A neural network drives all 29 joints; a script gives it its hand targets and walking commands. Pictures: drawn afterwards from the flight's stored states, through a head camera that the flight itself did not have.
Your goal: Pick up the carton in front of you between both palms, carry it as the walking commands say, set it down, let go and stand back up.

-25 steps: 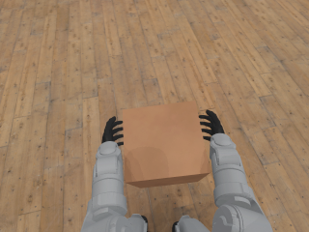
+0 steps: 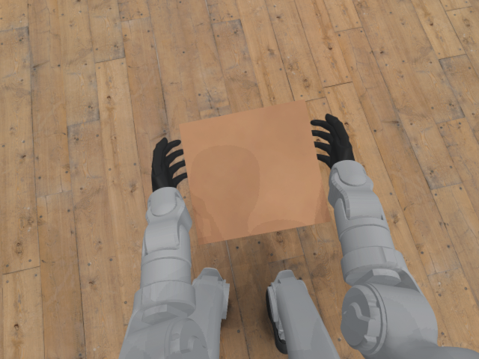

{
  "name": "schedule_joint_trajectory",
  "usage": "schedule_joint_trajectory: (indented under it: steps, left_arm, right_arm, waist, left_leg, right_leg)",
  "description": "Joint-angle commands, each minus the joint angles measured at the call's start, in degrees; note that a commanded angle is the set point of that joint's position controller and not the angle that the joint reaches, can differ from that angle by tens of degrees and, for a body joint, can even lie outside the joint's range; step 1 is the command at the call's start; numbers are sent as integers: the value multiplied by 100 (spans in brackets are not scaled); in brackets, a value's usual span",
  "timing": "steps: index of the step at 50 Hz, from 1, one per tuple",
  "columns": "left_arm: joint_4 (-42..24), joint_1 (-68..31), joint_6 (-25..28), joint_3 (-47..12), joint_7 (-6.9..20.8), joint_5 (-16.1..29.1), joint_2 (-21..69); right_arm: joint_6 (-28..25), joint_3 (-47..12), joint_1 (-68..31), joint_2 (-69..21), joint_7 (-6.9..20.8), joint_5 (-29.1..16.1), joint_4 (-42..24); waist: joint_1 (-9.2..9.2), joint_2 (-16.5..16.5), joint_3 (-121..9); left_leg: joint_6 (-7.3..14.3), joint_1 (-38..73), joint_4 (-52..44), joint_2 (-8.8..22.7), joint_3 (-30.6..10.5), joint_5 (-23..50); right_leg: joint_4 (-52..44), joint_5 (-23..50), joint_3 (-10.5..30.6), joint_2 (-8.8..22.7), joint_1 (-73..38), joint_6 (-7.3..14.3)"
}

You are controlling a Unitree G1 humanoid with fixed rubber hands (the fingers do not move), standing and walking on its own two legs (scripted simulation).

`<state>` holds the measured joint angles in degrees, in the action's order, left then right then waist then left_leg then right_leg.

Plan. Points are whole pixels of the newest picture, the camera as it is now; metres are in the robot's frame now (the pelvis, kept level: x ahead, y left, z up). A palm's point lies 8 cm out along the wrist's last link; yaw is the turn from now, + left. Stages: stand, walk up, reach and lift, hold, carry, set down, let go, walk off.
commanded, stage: set down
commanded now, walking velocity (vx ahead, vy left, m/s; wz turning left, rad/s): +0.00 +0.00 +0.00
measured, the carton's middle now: (254, 179) +0.43 -0.01 -0.18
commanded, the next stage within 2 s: none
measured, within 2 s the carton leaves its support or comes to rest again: rests again in 1.42 s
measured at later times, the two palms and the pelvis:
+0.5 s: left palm (185, 190) +0.43 +0.14 -0.23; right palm (314, 167) +0.47 -0.15 -0.23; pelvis -0.03 +0.00 -0.13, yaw +1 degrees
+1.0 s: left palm (195, 190) +0.46 +0.14 -0.37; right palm (301, 171) +0.51 -0.15 -0.38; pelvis -0.04 -0.01 -0.23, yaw +2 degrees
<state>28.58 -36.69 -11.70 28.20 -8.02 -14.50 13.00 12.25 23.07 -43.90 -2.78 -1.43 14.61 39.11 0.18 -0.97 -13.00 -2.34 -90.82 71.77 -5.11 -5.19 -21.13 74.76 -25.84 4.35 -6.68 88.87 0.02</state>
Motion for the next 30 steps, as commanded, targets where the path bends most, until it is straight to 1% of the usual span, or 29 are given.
schedule_joint_trajectory:
  steps: [1,2,3,4,5,6,7,8,9,10,11,12,13,14,15,16,18,19,20,21,22,23,24,25,26,27,28,29,30]
  left_arm:
    - [126,-3662,14,-3607,1442,640,4493]
    - [433,-3759,-23,-3387,1435,484,4392]
    - [895,-3683,-118,-3230,1409,455,4776]
    - [846,-3917,-111,-3102,1392,408,4604]
    - [749,-3928,-80,-3124,1329,396,4587]
    - [647,-4003,-62,-3264,1329,560,4556]
    - [708,-4294,-94,-3260,1311,536,4622]
    - [836,-4163,-75,-3107,1284,538,4737]
    - [561,-4749,-65,-3279,1235,605,4458]
    - [1018,-4454,-144,-2998,1210,704,4664]
    - [793,-4755,-121,-3126,1164,699,4603]
    - [1034,-4633,-202,-2943,1163,558,4541]
    - [699,-4944,-134,-3071,1132,636,4503]
    - [1054,-4738,-179,-3026,1133,711,4771]
    - [870,-4817,-107,-3015,1136,627,4529]
    - [837,-4879,-96,-3102,1133,726,4540]
    - [568,-5174,3,-2993,1103,716,4148]
    - [985,-4920,-72,-2933,1054,660,4509]
    - [738,-5364,-55,-2960,1070,720,4234]
    - [651,-5543,-1,-3038,1036,949,4303]
    - [838,-5455,-39,-2983,1012,856,4446]
    - [805,-5441,-58,-2907,972,722,4079]
    - [909,-5633,-56,-2895,971,914,4155]
    - [819,-5919,-27,-2857,961,830,4097]
    - [940,-5798,-24,-2700,953,770,4111]
    - [1038,-5795,-19,-2611,925,837,3964]
    - [1240,-5666,-62,-2681,920,833,4107]
    - [1115,-5733,-34,-2524,930,742,4071]
    - [1055,-5980,-16,-2581,980,857,4045]
  right_arm:
    - [-52,-2925,-2788,-5125,1498,-588,523]
    - [-83,-2766,-3067,-4932,1442,-597,624]
    - [-139,-2621,-3304,-4747,1433,-586,567]
    - [-76,-2568,-3331,-4704,1420,-512,654]
    - [-63,-2599,-3340,-4826,1425,-482,819]
    - [-35,-2713,-3295,-4824,1475,-525,813]
    - [-129,-2571,-3427,-4645,1450,-546,584]
    - [-141,-2720,-3884,-4622,1445,-679,452]
    - [-99,-2726,-4062,-4507,1411,-644,562]
    - [-51,-2764,-4078,-4423,1429,-763,677]
    - [-24,-2741,-4151,-4468,1414,-706,615]
    - [19,-2574,-4256,-4471,1393,-735,750]
    - [64,-2756,-4157,-4668,1403,-788,814]
    - [6,-2797,-4155,-4555,1404,-812,719]
    - [27,-2894,-4287,-4778,1410,-924,821]
    - [-17,-2958,-4299,-4585,1397,-883,735]
    - [-28,-2849,-4388,-4551,1342,-956,833]
    - [-44,-2774,-4495,-4500,1324,-822,920]
    - [-84,-2715,-4618,-4474,1338,-948,789]
    - [-100,-2957,-5091,-4385,1307,-917,601]
    - [-126,-2835,-4867,-4279,1257,-964,737]
    - [-77,-2739,-4779,-3995,1250,-857,1046]
    - [-68,-2663,-4858,-4021,1243,-827,1024]
    - [-104,-2712,-5171,-4167,1233,-992,961]
    - [-73,-2815,-5090,-4169,1234,-985,1136]
    - [-105,-2823,-5254,-3986,1236,-1120,1057]
    - [-120,-2540,-5152,-3862,1232,-970,1369]
    - [-116,-2552,-5314,-3860,1213,-925,1319]
    - [-93,-2545,-5319,-3745,1194,-819,1385]
  waist:
    - [-29,-80,-4861]
    - [192,-38,-4262]
    - [-21,225,-4235]
    - [-20,246,-4204]
    - [59,19,-4383]
    - [-104,-197,-4581]
    - [-236,279,-4693]
    - [-21,112,-4961]
    - [-54,14,-5058]
    - [-43,66,-4991]
    - [-191,-13,-4900]
    - [-27,134,-4993]
    - [70,68,-5425]
    - [-80,-93,-5154]
    - [304,-176,-5260]
    - [-79,-316,-5265]
    - [214,-180,-5291]
    - [129,-322,-5207]
    - [175,-64,-5123]
    - [2,-392,-5212]
    - [-47,-167,-5402]
    - [54,37,-5013]
    - [-245,-305,-5208]
    - [165,-92,-4937]
    - [236,-253,-5177]
    - [109,-293,-5120]
    - [-99,-70,-4775]
    - [198,-52,-4940]
    - [-36,-104,-4756]
  left_leg:
    - [-87,2810,57,-371,552,1099]
    - [-75,2259,213,-393,649,854]
    - [-98,2373,221,-410,640,613]
    - [-104,2074,354,-422,749,433]
    - [-96,2087,562,-455,694,618]
    - [-113,2341,630,-437,628,1080]
    - [-150,2042,814,-479,750,891]
    - [-76,2226,864,-487,704,914]
    - [-161,1901,1070,-481,793,977]
    - [-168,1914,997,-488,786,618]
    - [-115,1814,1113,-480,695,557]
    - [-128,1726,1215,-483,779,337]
    - [-158,1758,1327,-499,872,485]
    - [-152,1608,1412,-520,814,752]
    - [-116,1586,1512,-517,881,959]
    - [-100,1342,1701,-519,785,1007]
    - [-112,1019,1864,-512,956,1038]
    - [-84,1221,1865,-530,885,961]
    - [-114,881,1973,-523,960,815]
    - [-99,838,2019,-525,834,705]
    - [-120,975,2227,-509,900,861]
    - [-188,739,2225,-491,927,729]
    - [-167,994,2303,-491,880,565]
    - [-138,797,2341,-520,1008,560]
    - [-161,667,2468,-511,1022,654]
    - [-153,585,2564,-501,981,549]
    - [-173,584,2517,-500,934,504]
    - [-180,526,2666,-506,996,595]
    - [-193,172,2756,-512,983,555]
  right_leg:
    - [-392,1165,-440,-263,-1691,-105]
    - [-341,822,-362,-226,-1067,-82]
    - [-305,602,-373,-225,-1211,-40]
    - [-269,451,-306,-265,-1003,-46]
    - [-129,505,-382,-267,-961,-75]
    - [51,925,-480,-285,-895,-102]
    - [153,897,-354,-310,-696,-16]
    - [274,762,-486,-304,-625,-117]
    - [404,903,-477,-301,-875,-84]
    - [442,607,-523,-323,-697,-55]
    - [572,515,-505,-302,-453,-66]
    - [637,291,-500,-299,-462,-54]
    - [699,492,-418,-342,-749,-39]
    - [766,764,-494,-317,-579,-82]
    - [872,879,-447,-296,-592,-142]
    - [967,986,-538,-270,-395,-187]
    - [1189,1112,-466,-295,-303,-135]
    - [1251,974,-553,-279,-360,-153]
    - [1304,884,-455,-301,-162,-109]
    - [1457,852,-593,-268,-159,-138]
    - [1516,959,-528,-255,-217,-98]
    - [1661,808,-552,-260,218,-104]
    - [1630,589,-658,-233,139,-144]
    - [1699,524,-597,-276,363,-93]
    - [1684,601,-504,-217,104,-107]
    - [1845,568,-554,-249,219,-127]
    - [1935,531,-656,-254,469,-96]
    - [2012,575,-521,-220,387,-94]
    - [2033,631,-559,-197,431,-97]
